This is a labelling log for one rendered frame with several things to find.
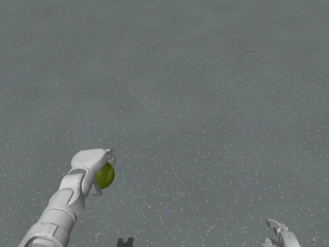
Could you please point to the left robot arm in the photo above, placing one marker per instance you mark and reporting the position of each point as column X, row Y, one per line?
column 59, row 217

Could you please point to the left robot hand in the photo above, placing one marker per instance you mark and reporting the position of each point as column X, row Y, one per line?
column 94, row 159

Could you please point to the right robot hand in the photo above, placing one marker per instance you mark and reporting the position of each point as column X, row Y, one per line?
column 286, row 238

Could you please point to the ball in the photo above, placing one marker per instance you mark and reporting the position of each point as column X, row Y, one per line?
column 105, row 176

